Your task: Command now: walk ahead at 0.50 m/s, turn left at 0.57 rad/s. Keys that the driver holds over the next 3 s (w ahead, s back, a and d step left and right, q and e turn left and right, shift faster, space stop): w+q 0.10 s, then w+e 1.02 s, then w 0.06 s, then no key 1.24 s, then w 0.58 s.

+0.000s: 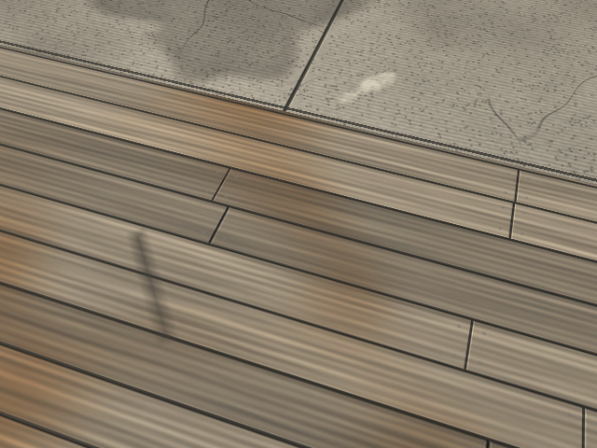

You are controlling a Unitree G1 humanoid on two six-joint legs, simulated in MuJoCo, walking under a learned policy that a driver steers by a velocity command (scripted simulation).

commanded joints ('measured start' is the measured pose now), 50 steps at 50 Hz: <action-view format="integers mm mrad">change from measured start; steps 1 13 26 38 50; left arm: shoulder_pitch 13 -218 -271 -98 4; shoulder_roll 24 78 105 158 136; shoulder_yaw -19 0 -5 13 14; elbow -157 -161 -235 -263 -273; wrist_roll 16 4 -8 5 -6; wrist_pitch -58 -37 -47 -31 8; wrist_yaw -12 -23 -97 -36 -10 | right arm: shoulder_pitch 341 247 261 148 77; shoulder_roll -341 -138 -193 -118 -178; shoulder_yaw -96 -18 -20 10 -15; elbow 7 19 72 -66 -118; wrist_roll -6 -30 -33 -46 -23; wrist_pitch -12 -60 -24 -75 -114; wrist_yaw -20 -55 -85 -63 -40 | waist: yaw -77 -49 -32 -48 -53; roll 272 41 104 -49 -136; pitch -384 -46 -71 -61 -122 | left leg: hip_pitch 899 392 698 -75 261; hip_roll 325 143 221 86 4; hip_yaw -895 -201 -10 -134 -152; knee -290 -466 -202 350 -204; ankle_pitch -169 359 1011 -97 98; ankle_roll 333 89 -4 -176 -114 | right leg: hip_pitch -735 -741 -608 -336 -240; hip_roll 156 -35 158 -12 34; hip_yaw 261 333 195 587 701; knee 825 283 -7 -379 -76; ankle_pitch -160 473 350 544 359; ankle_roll -18 -34 -169 -359 -206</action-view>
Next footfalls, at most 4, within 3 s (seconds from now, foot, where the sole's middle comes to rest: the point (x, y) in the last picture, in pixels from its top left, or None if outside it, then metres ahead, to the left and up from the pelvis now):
0.56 right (356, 426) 0.50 -0.09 -0.75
1.02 left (285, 304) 0.80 0.07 -0.75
1.46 right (410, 279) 0.88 -0.25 -0.75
1.74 left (312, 253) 0.95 0.01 -0.75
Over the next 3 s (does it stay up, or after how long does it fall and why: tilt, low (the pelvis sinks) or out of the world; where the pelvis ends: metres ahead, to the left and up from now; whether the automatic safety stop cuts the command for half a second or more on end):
stays up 1.02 -0.20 0.03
